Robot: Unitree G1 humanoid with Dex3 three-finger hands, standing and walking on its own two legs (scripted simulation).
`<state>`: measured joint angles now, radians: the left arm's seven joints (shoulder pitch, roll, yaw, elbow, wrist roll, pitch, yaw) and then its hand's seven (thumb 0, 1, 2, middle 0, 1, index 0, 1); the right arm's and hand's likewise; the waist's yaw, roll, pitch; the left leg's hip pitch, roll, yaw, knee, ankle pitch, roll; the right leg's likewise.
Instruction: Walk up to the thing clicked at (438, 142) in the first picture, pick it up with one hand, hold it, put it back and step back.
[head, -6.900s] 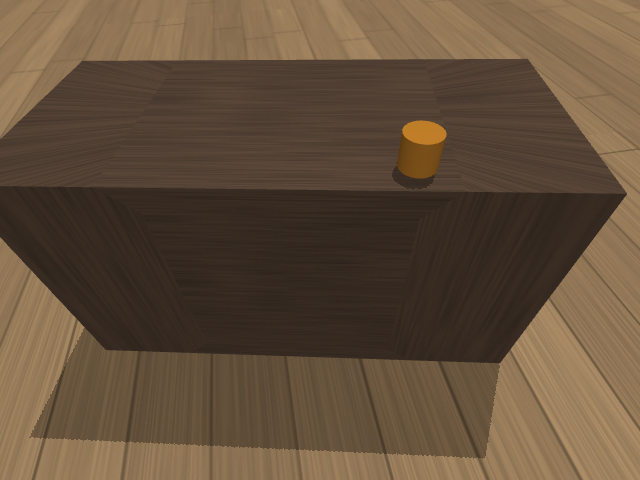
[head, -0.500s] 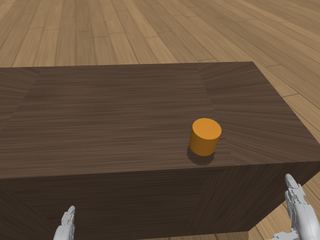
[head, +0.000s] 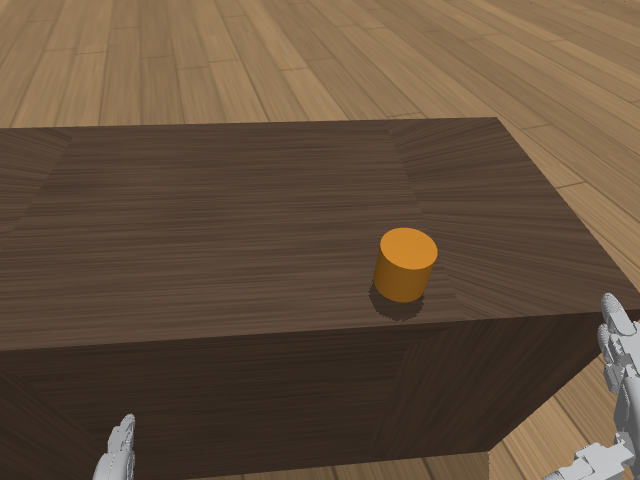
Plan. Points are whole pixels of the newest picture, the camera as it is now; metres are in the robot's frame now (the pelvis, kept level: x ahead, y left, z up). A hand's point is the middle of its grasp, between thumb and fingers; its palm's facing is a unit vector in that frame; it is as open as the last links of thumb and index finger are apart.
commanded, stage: rise first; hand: right
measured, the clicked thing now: (403, 265) +0.43 -0.13 +0.01
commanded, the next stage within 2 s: go down in 0.46 s
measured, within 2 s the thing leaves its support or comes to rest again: neither
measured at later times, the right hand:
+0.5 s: hand (583, 396) +0.18 -0.23 +0.12, palm faces +0.26 +0.87 -0.41, open 17.4 cm
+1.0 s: hand (586, 326) +0.24 -0.25 +0.14, palm faces +0.21 +0.94 -0.27, open 17.6 cm
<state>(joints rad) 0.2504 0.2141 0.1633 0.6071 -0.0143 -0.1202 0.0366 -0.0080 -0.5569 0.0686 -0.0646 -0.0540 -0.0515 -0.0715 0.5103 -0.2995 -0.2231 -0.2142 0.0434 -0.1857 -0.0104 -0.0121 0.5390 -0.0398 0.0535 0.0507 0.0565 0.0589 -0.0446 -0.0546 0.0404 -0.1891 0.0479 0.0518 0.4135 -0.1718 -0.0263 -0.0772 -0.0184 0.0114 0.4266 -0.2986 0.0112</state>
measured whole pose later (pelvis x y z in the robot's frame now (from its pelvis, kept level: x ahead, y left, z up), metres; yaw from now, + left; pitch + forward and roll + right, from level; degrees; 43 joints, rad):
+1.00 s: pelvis -0.01 +0.01 +0.00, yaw -1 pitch -3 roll +0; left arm 0.17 0.22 0.12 0.71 -0.02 -0.14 0.10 -0.01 -0.54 0.06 -0.06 -0.05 -0.06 -0.05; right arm 0.13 -0.36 -0.39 0.01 0.18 -0.17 0.22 -0.01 0.59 -0.06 0.04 0.05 0.05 0.06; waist -0.01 -0.04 0.01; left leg -0.22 0.05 0.07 0.43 -0.17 -0.02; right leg -0.11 -0.02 0.03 0.45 -0.29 0.02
